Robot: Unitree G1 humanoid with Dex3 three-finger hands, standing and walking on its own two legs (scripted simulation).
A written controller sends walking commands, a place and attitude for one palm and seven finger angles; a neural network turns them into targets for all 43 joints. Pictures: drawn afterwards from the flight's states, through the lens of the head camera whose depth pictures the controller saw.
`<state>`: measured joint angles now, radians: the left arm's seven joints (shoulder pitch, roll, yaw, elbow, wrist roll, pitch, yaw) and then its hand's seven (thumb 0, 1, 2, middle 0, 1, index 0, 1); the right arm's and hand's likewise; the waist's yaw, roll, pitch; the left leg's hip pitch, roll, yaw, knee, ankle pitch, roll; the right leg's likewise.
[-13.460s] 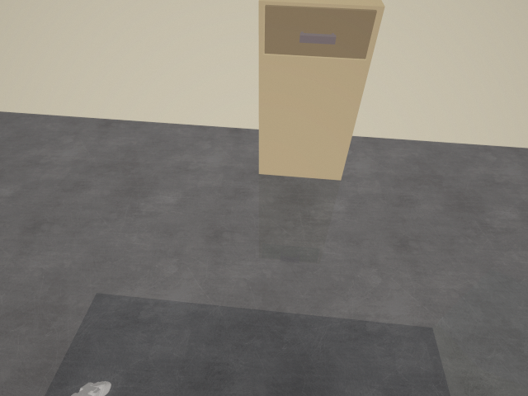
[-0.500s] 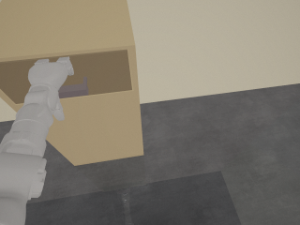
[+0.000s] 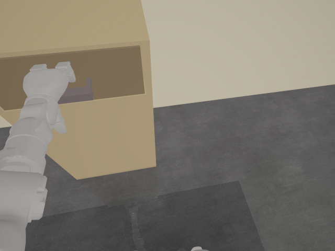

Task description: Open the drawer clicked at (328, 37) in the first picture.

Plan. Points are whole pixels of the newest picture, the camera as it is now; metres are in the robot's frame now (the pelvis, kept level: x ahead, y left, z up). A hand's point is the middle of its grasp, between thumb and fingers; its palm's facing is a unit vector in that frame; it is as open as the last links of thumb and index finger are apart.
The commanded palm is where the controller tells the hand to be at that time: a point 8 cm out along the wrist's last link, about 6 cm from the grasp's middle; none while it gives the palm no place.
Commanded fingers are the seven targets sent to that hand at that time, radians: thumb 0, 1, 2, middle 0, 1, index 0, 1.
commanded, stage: lower the fingers behind the handle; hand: left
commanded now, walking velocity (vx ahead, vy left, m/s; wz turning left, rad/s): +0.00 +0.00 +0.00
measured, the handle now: (65, 89) +0.53 +0.26 +0.04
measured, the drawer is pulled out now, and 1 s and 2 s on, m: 0.00 0.00 0.00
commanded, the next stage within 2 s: close the thumb around the handle in 0.94 s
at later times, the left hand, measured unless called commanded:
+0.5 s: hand (72, 106) +0.49 +0.24 +0.01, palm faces +0.01 -0.02 -1.00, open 13.7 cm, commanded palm +0.47 +0.24 +0.07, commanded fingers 0.00 -0.50 0.30 -0.30 -1.20 -0.30 -1.20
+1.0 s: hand (67, 109) +0.47 +0.25 +0.02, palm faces -0.05 -0.01 -1.00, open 13.8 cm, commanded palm +0.46 +0.25 +0.07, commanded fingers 0.00 -0.50 0.30 -0.30 -1.20 -0.30 -1.20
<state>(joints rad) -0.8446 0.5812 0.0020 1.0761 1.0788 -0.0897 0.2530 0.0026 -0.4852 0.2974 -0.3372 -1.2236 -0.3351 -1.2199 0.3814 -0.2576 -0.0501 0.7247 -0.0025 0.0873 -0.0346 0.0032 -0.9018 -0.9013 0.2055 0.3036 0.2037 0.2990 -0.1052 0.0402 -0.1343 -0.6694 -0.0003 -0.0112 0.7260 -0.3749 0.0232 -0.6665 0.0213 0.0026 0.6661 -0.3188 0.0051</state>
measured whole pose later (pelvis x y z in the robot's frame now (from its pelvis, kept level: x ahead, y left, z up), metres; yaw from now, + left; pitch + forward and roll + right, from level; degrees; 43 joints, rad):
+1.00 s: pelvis -0.01 -0.01 -0.01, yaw +0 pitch +21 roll -2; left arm -0.85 0.58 0.02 1.13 1.10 -0.09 0.33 0.00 -0.49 0.30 -0.32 -1.20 -0.31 -1.20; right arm 0.38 -0.27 -0.05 0.72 -0.01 0.06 -0.04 0.00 -0.90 -0.90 0.21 0.30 0.20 0.30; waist -0.13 0.04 -0.14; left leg -0.80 0.01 -0.01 0.83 -0.40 0.02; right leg -0.80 0.03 0.00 0.77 -0.34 0.00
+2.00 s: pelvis -0.01 +0.00 -0.01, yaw -1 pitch +20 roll -2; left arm -0.80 0.53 0.00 1.09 1.09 -0.03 0.34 0.00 0.65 0.75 -0.35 -1.35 -0.37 -1.35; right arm 0.37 -0.26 -0.06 0.73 -0.02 0.08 -0.02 0.00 -0.90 -0.90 0.21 0.30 0.20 0.30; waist -0.12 0.05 -0.15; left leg -0.74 0.01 0.00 0.80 -0.40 0.03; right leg -0.74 0.03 0.01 0.74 -0.34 0.01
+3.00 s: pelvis +0.01 -0.01 +0.00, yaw +0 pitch +12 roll +0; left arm -0.29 0.39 -0.09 0.56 1.04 0.06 0.32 0.01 0.66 0.77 -0.31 -1.35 -0.37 -1.35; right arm 0.23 -0.24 -0.04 0.66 0.01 0.08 -0.04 0.01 -0.90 -0.90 0.20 0.30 0.20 0.30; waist 0.00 0.05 -0.13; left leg -0.51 -0.01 -0.01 0.70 -0.39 0.01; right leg -0.53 0.01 0.01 0.68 -0.36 0.00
